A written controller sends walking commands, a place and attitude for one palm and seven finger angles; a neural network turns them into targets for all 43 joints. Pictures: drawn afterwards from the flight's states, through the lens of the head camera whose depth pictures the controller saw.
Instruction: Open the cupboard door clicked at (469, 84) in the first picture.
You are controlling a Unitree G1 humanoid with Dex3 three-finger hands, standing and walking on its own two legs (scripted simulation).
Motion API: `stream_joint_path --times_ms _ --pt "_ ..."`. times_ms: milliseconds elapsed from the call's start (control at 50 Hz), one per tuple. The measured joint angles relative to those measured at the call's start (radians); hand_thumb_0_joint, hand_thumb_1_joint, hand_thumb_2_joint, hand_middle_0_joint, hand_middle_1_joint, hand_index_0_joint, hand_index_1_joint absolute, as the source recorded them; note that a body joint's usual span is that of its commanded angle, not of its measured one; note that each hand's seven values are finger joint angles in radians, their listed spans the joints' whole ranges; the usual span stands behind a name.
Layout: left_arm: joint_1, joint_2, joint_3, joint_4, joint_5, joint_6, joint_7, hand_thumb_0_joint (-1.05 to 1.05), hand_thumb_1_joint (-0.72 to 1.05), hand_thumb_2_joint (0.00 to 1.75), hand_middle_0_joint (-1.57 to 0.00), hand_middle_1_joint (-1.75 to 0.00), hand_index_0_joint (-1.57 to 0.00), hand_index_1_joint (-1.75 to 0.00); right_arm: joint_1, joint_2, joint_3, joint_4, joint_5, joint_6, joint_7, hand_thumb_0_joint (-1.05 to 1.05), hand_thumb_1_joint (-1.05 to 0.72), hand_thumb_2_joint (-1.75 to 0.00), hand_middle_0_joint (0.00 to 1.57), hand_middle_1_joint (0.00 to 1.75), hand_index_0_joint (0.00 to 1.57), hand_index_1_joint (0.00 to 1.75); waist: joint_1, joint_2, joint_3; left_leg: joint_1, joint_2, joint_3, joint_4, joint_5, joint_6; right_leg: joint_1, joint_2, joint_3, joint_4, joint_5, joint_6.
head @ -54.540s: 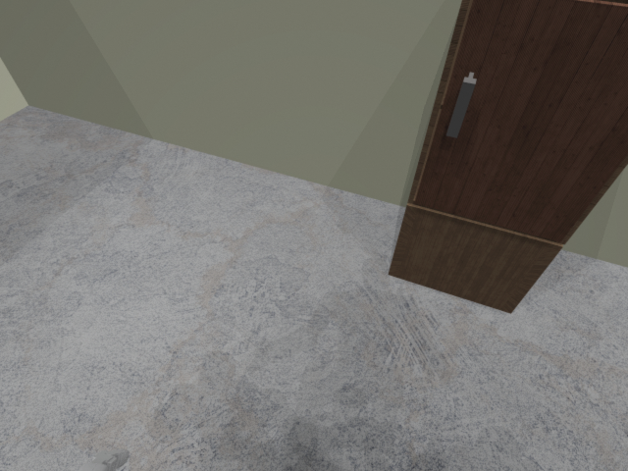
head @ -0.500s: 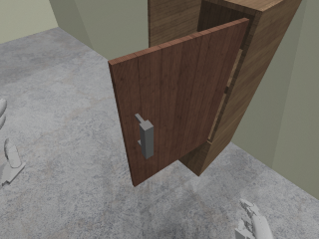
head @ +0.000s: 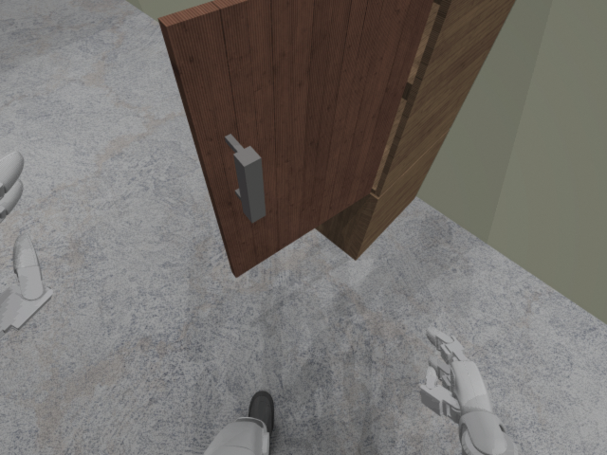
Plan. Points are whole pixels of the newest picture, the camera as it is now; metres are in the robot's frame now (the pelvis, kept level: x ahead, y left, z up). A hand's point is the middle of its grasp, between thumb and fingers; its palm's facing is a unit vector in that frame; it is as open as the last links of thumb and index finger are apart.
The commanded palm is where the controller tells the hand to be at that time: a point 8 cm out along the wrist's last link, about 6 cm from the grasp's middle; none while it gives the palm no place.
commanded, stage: stop stepping back and stand still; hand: left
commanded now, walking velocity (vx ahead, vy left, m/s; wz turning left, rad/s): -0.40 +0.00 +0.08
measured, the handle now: (243, 178) +0.48 +0.13 +0.02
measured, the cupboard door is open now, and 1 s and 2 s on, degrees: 80 80 80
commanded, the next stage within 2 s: let the arm hang, fingers relaxed in 1.48 s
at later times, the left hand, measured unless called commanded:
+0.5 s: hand out of the picture +0.09 +0.25 +0.16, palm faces +0.42 -0.81 -0.41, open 7.4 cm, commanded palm +0.03 +0.30 +0.19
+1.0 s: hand out of the picture +0.03 +0.27 +0.19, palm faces +0.40 -0.78 -0.48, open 7.4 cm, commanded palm -0.02 +0.32 +0.19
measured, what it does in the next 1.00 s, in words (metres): walks backwards: left foot, then left foot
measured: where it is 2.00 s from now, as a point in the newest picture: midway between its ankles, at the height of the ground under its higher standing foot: outside the picture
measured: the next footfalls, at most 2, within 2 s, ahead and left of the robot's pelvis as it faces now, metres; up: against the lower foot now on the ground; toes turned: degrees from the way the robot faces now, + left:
left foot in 0.24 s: +0.03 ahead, +0.08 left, +0.00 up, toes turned +3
left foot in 0.76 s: -0.03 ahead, +0.14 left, +0.00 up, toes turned +3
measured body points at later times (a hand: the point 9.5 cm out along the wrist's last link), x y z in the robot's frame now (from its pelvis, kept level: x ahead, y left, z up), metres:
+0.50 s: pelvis -0.10 -0.01 +0.01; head -0.12 +0.02 +0.46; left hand +0.06 +0.30 +0.19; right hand +0.06 -0.24 -0.06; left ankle -0.02 +0.07 -0.73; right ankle -0.13 -0.11 -0.72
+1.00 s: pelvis -0.15 +0.01 +0.01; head -0.15 +0.04 +0.46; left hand +0.01 +0.31 +0.21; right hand -0.01 -0.19 -0.07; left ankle -0.07 +0.13 -0.73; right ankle -0.17 -0.08 -0.71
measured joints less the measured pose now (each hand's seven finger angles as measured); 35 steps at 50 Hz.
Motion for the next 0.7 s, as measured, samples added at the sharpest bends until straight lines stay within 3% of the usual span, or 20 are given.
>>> stream_joint_path --times_ms 40,60,100,140,180,220,260,320,360,460,540,600,660,700 --pt "0.03 0.027 0.007 -0.037 -0.011 -0.013 -0.02 0.02 0.89 0.9 -0.21 -0.31 -0.21 -0.31 -0.023 -0.014 -0.003 -0.015 0.01 0.023 0.002 0.01 -0.9 -0.9 0.2 0.3 0.21 0.3 -0.012 0.04 0.031 -0.009 0.033 -0.028 0.019 0.011 -0.01 -0.004 0.041 -0.019 0.003 0.029 -0.014" --pt "0.058 0.048 0.02 -0.055 -0.015 -0.023 -0.026 0.02 0.89 0.9 -0.21 -0.31 -0.21 -0.31 -0.019 -0.015 -0.002 -0.018 0.022 0.038 -0.001 0.01 -0.9 -0.9 0.2 0.3 0.21 0.3 -0.017 0.041 0.031 -0.022 0.033 -0.042 0.067 -0.07 -0.014 -0.004 0.049 -0.025 0.006 0.041 -0.018" --pt "0.124 0.091 0.062 -0.08 -0.014 -0.043 -0.028 0.02 0.89 0.9 -0.22 -0.31 -0.22 -0.31 0.012 -0.013 0.002 -0.018 0.048 0.061 -0.009 0.02 -0.9 -0.9 0.2 0.3 0.21 0.3 -0.013 0.003 0.002 -0.064 -0.007 -0.069 0.26 -0.291 -0.021 -0.01 0.032 -0.021 0.016 0.045 -0.023" --pt "0.192 0.109 0.109 -0.088 -0.01 -0.042 -0.02 0.02 0.89 0.9 -0.22 -0.31 -0.22 -0.31 0.056 -0.014 0.003 -0.017 0.05 0.078 -0.016 0.02 -0.91 -0.9 0.2 0.3 0.21 0.3 -0.001 -0.04 -0.044 -0.062 -0.038 -0.052 0.387 -0.367 -0.026 -0.018 0.008 -0.005 0.022 0.045 -0.028" --pt "0.221 0.088 0.123 -0.068 -0.009 -0.025 -0.006 0.02 0.88 0.9 -0.22 -0.31 -0.22 -0.31 0.092 -0.031 0.003 -0.018 0.044 0.083 -0.026 0.02 -0.91 -0.9 0.2 0.3 0.21 0.3 0.004 -0.049 -0.087 -0.006 -0.05 -0.025 0.387 -0.338 -0.031 -0.019 -0.003 0.006 0.026 0.047 -0.031" --pt "0.201 0.039 0.097 -0.018 -0.01 -0.003 0.012 0.01 0.89 0.9 -0.22 -0.31 -0.22 -0.31 0.12 -0.063 -0.004 -0.012 0.04 0.074 -0.039 0.02 -0.9 -0.9 0.2 0.3 0.21 0.3 -0.002 -0.02 -0.122 0.093 -0.054 -0.009 0.294 -0.251 -0.024 -0.02 -0.002 -0.001 0.045 0.038 -0.024" --pt "0.139 -0.01 0.052 0.049 -0.007 0.023 0.027 0.01 0.89 0.9 -0.22 -0.31 -0.22 -0.31 0.139 -0.093 -0.023 -0.001 0.044 0.066 -0.053 0.02 -0.9 -0.9 0.2 0.3 0.2 0.3 -0.012 0.018 -0.143 0.167 -0.06 -0.02 0.191 -0.285 0.005 -0.035 0.0 -0.023 0.092 0.016 -0.01" --pt "0.037 -0.069 -0.005 0.163 0.004 0.062 0.038 0.01 0.89 0.9 -0.21 -0.31 -0.21 -0.31 0.14 -0.099 -0.033 0.021 0.056 0.074 -0.062 0.02 -0.91 -0.9 0.2 0.3 0.2 0.3 -0.002 0.015 -0.125 0.185 -0.079 -0.012 0.175 -0.264 0.031 -0.033 -0.021 -0.022 0.119 0.019 0.002" --pt "0.017 -0.092 -0.029 0.19 0.011 0.083 0.038 0.02 0.89 0.9 -0.21 -0.31 -0.21 -0.31 0.143 -0.095 -0.025 0.013 0.052 0.077 -0.061 0.02 -0.91 -0.9 0.2 0.3 0.2 0.3 -0.012 0.02 -0.113 0.186 -0.071 -0.017 0.171 -0.246 0.032 -0.03 -0.013 -0.027 0.111 0.04 -0.001" --pt "0.043 -0.082 -0.061 0.11 0.025 0.061 0.022 0.02 0.89 0.9 -0.21 -0.31 -0.21 -0.31 0.179 -0.048 -0.003 -0.001 0.027 0.056 -0.054 0.02 -0.91 -0.9 0.2 0.3 0.2 0.3 -0.04 0.001 -0.098 0.177 -0.06 -0.045 0.152 -0.22 0.021 -0.027 0.003 -0.053 0.073 0.079 -0.011" --pt "0.093 -0.044 -0.027 0.036 0.032 0.025 0.023 0.02 0.89 0.9 -0.21 -0.31 -0.21 -0.31 0.21 -0.016 0.004 -0.009 0.008 0.048 -0.057 0.02 -0.91 -0.9 0.2 0.3 0.2 0.3 -0.044 0.006 -0.106 0.155 -0.056 -0.058 0.143 -0.283 0.003 -0.052 0.01 -0.062 0.08 -0.03 -0.032" --pt "0.087 -0.011 0.014 0.04 0.028 0.008 0.03 0.02 0.89 0.9 -0.21 -0.31 -0.21 -0.31 0.218 -0.008 0.001 -0.01 0.007 0.044 -0.061 0.02 -0.9 -0.9 0.2 0.3 0.2 0.3 -0.039 0.031 -0.093 0.129 -0.055 -0.063 0.169 -0.327 -0.011 -0.069 0.01 -0.072 0.086 -0.035 -0.048" --pt "0.062 0.002 0.033 0.065 0.021 -0.004 0.031 0.02 0.89 0.9 -0.21 -0.31 -0.21 -0.31 0.221 -0.01 -0.005 0.023 0.014 0.05 -0.057 0.02 -0.9 -0.9 0.2 0.3 0.21 0.3 -0.014 0.027 -0.09 0.062 -0.057 -0.046 0.419 -0.396 -0.03 -0.083 -0.013 -0.07 0.103 0.075 -0.052" --pt "0.038 -0.018 0.032 0.084 0.022 -0.006 0.034 0.02 0.89 0.9 -0.21 -0.31 -0.21 -0.31 0.227 -0.017 -0.005 0.054 0.016 0.054 -0.052 0.02 -0.9 -0.9 0.2 0.3 0.21 0.3 0.007 0.008 -0.1 0.07 -0.043 -0.034 0.51 -0.423 -0.024 -0.093 -0.04 -0.062 0.129 0.139 -0.033"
